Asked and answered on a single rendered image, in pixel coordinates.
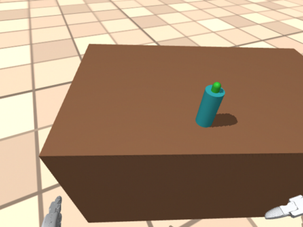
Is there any left robot hand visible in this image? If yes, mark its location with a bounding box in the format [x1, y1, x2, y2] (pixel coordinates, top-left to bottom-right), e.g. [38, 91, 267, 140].
[41, 196, 62, 227]

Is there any bottle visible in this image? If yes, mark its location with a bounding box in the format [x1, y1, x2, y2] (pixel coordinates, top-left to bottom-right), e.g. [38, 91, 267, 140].
[196, 82, 225, 128]

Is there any right robot hand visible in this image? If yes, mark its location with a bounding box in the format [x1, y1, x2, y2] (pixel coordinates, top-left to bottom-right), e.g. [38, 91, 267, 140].
[265, 195, 303, 219]

